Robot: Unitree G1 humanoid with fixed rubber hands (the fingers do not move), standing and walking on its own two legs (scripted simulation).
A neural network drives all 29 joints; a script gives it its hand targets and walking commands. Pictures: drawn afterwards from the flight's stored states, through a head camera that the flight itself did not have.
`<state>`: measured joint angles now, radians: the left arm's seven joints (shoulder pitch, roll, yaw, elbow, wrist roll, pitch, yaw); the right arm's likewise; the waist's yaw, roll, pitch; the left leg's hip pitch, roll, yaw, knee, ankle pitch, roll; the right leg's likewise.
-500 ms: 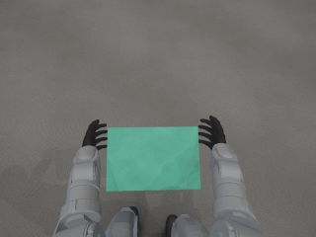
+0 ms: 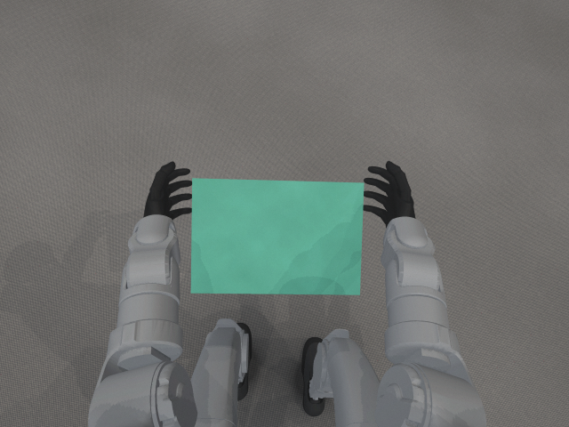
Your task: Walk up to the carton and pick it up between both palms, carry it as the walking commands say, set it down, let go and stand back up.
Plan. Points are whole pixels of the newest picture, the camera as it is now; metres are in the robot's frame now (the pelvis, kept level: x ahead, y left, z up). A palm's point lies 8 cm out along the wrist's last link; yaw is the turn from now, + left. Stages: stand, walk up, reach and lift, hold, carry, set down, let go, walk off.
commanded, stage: set down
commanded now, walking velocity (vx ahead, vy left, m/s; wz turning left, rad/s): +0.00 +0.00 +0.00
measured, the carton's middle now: (276, 231) +0.40 +0.03 -0.18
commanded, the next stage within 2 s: none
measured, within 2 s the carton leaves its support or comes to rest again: neither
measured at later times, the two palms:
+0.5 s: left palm (178, 214) +0.42 +0.20 -0.16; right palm (375, 219) +0.42 -0.14 -0.14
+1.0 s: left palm (189, 218) +0.44 +0.20 -0.25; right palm (360, 224) +0.44 -0.13 -0.22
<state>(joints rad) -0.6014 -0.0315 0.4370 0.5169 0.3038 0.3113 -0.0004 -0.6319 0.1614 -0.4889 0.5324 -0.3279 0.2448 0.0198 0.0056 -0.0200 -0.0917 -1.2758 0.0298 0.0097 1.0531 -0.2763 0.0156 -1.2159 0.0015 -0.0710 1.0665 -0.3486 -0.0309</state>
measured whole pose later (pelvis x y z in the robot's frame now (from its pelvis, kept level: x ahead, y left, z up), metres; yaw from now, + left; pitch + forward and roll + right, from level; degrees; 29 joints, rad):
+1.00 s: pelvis -0.02 +0.01 -0.15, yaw -4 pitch +45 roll -4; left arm -0.89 0.08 0.43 0.62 0.30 0.34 0.02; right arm -0.89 0.12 -0.50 0.54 -0.27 0.29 -0.07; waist 0.01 -0.03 -0.18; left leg -2.01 0.03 -0.01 1.62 -0.40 0.03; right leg -1.94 0.02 -0.06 1.62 -0.47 -0.01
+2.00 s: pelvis -0.04 +0.01 -0.26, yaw -4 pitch +41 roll -4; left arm -1.30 0.34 0.28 0.87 0.13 0.25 0.05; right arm -1.25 -0.01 -0.47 0.67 -0.13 0.21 -0.13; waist 0.01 -0.06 0.24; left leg -2.27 0.03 -0.01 1.98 -0.43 0.03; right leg -2.20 0.04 -0.06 2.00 -0.52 -0.01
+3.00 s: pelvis -0.03 +0.00 -0.29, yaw -4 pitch +38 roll -3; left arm -1.40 0.37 0.30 1.02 0.10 0.17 -0.03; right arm -1.36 -0.13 -0.45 0.88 -0.10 0.20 -0.07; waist 0.01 -0.07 0.30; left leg -2.30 0.03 -0.01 2.11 -0.48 0.04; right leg -2.23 0.05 -0.06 2.13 -0.57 -0.01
